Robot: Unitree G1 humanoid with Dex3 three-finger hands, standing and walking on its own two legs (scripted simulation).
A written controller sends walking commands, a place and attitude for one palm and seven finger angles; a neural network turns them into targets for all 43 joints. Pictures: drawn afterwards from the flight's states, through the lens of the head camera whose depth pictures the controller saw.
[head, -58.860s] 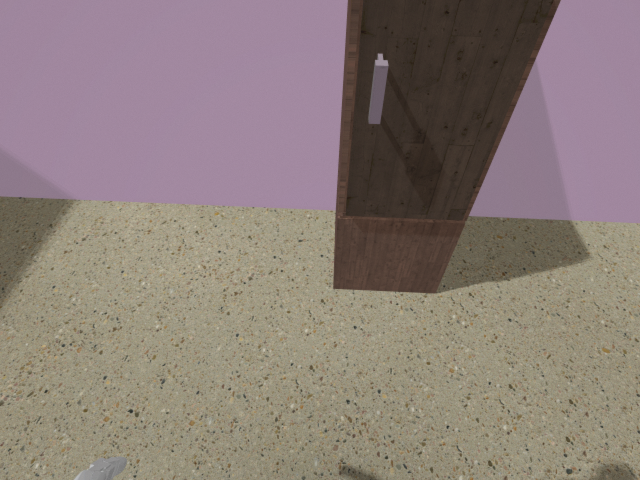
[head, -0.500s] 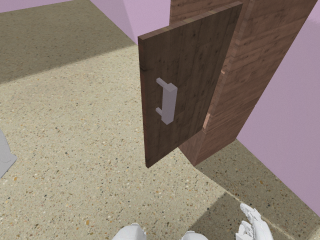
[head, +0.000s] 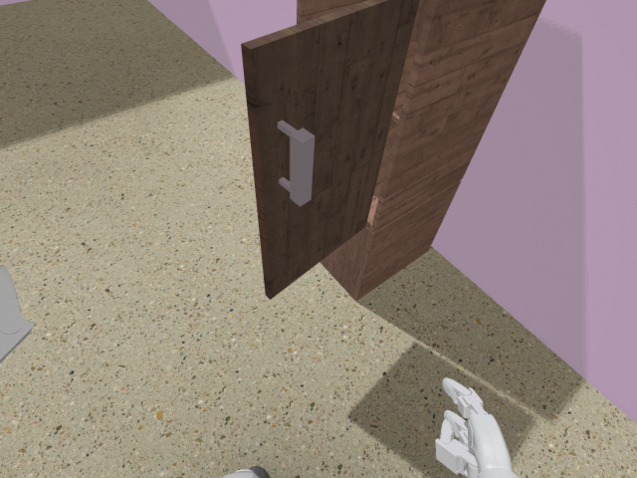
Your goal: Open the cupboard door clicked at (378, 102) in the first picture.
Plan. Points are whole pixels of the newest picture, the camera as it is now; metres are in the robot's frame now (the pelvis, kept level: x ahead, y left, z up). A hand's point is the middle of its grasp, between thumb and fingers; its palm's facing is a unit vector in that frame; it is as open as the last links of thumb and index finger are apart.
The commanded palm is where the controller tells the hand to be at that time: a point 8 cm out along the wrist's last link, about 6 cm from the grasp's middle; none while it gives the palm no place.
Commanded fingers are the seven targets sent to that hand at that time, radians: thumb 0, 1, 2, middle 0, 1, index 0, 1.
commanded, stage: stop stepping back and stand still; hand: left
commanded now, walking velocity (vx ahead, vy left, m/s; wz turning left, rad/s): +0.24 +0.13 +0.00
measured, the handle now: (292, 163) +0.55 +0.07 +0.07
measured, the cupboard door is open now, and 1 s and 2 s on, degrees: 96 96 96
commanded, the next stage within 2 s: let the arm hang, fingers relaxed in 0.90 s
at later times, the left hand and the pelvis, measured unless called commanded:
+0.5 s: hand out of the picture +0.15 +0.25 +0.17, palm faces +0.39 -0.78 -0.48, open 7.4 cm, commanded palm +0.11 +0.29 +0.18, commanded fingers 0.00 0.90 0.90 -0.20 -0.30 -0.20 -0.30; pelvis -0.05 +0.00 +0.00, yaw -3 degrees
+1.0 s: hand out of the picture +0.15 +0.26 +0.16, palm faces +0.38 -0.79 -0.47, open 7.4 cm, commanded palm none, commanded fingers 0.00 0.90 0.90 -0.20 -0.30 -0.20 -0.30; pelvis -0.06 +0.00 +0.01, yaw -2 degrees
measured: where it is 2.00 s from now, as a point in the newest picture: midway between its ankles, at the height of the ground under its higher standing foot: outside the picture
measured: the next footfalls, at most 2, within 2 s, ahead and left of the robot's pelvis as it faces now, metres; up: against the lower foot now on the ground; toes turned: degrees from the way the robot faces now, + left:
left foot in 0.16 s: +0.04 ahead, +0.10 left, +0.00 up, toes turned -2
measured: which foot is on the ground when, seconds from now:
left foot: up 0.00-0.14, down 0.16-1.00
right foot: down 0.00-1.00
